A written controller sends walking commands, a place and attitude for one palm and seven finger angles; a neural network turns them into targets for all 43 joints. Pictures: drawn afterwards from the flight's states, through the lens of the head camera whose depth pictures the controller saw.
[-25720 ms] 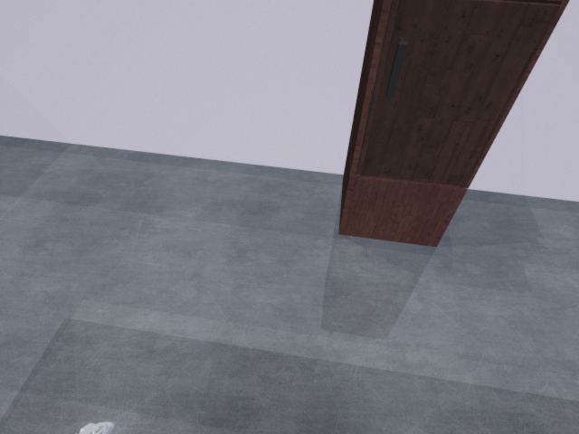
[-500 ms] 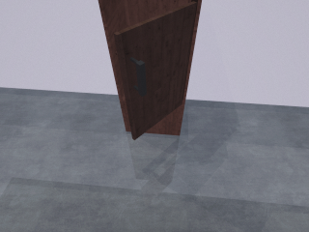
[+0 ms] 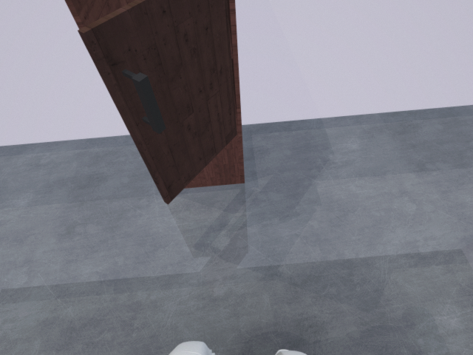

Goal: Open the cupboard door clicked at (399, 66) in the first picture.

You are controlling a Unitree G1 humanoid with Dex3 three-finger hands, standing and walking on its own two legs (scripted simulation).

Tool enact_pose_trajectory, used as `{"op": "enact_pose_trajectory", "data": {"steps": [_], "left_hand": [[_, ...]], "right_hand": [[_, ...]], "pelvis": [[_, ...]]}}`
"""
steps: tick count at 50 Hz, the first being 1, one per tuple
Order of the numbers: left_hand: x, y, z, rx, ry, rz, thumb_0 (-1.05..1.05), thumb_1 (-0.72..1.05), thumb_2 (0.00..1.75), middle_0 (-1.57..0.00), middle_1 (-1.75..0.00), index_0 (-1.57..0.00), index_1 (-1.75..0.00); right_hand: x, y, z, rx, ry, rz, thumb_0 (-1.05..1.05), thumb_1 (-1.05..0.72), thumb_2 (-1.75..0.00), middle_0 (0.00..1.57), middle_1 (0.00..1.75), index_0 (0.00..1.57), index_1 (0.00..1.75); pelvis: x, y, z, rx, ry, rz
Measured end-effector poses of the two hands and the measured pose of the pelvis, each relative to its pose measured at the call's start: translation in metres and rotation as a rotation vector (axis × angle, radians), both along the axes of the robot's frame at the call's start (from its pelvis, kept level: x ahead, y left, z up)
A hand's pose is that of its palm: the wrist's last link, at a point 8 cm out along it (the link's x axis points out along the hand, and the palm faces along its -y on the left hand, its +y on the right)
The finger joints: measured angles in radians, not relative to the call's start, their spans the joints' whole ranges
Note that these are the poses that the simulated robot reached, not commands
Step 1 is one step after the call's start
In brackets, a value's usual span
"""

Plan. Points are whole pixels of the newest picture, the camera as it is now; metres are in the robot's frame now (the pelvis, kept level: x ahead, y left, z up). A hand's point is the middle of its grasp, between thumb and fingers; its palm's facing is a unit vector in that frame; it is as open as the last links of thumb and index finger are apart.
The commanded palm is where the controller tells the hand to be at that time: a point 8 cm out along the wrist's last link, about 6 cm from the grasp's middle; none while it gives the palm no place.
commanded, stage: walk to a spot facing it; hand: left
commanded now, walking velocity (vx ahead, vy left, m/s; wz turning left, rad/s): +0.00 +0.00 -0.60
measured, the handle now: (144, 102) +0.60 +0.25 +0.05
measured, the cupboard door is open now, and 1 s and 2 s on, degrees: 49 49 49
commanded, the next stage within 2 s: none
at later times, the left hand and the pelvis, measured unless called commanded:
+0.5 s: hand out of the picture +0.12 +0.23 -0.16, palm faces -0.19 -0.95 -0.26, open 7.4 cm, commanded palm none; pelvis +0.02 +0.03 +0.01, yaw -16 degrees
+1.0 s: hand (197, 298) +0.24 +0.11 -0.17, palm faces -0.59 -0.78 -0.21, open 7.4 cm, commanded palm none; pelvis +0.03 +0.01 +0.00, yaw -37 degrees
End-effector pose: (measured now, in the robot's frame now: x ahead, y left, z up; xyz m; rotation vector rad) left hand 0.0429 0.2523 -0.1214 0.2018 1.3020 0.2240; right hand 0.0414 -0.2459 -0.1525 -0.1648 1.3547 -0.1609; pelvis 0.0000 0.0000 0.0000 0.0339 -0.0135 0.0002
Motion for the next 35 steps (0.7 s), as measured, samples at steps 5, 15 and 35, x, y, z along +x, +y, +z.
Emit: {"op": "enact_pose_trajectory", "data": {"steps": [5,15,35], "left_hand": [[0.000,-0.015,0.011,-0.001,0.043,-0.032,0.01,0.90,0.90,-0.20,-0.30,-0.20,-0.30],[0.022,-0.010,0.017,0.005,0.064,-0.129,0.01,0.90,0.90,-0.21,-0.30,-0.20,-0.30],[0.167,-0.016,0.008,-0.030,-0.093,-0.471,0.01,0.91,0.90,-0.20,-0.30,-0.19,-0.30]], "right_hand": [[0.012,-0.012,0.017,-0.003,-0.041,-0.048,0.01,-0.91,-0.90,0.20,0.30,0.20,0.30],[0.053,-0.017,0.041,-0.027,-0.217,-0.136,0.01,-0.91,-0.90,0.20,0.30,0.19,0.30],[-0.055,-0.002,0.039,-0.111,-0.124,-0.346,0.01,-0.90,-0.90,0.20,0.30,0.20,0.30]], "pelvis": [[0.002,-0.007,0.014,0.015,0.030,-0.062],[0.010,-0.003,0.023,0.026,0.052,-0.198],[0.023,0.015,0.010,-0.055,0.036,-0.444]]}}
